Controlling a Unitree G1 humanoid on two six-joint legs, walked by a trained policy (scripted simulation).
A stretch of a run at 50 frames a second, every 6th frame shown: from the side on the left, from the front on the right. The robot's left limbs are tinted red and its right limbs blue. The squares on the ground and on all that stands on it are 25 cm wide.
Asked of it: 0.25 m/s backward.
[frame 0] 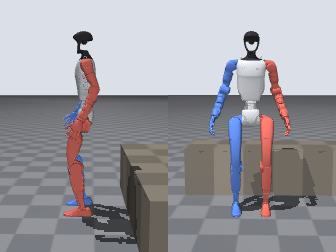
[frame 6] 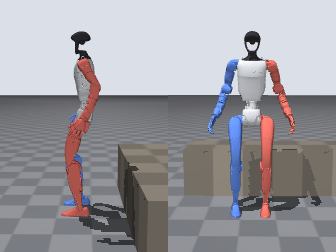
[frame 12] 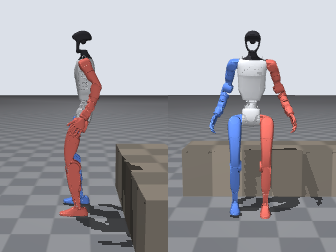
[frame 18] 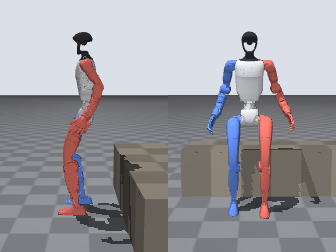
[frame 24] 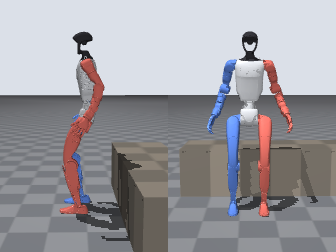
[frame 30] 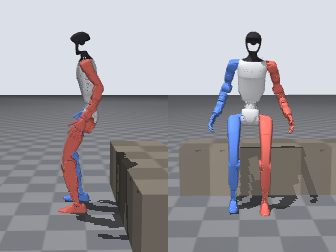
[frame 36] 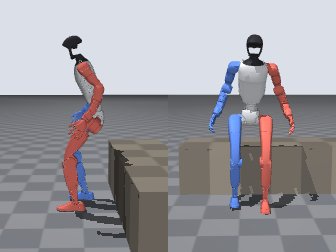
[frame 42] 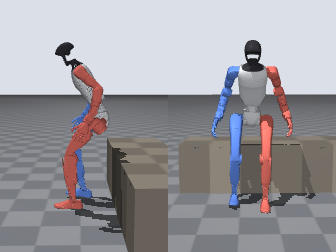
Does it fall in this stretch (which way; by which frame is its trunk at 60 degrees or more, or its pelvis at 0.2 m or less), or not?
no
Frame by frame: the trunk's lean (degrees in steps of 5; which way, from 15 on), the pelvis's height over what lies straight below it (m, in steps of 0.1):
0: 5, 0.8
6: 5, 0.8
12: 5, 0.8
18: 5, 0.8
24: 5, 0.8
30: 10, 0.8
36: 20 forward, 0.7
42: 35 forward, 0.7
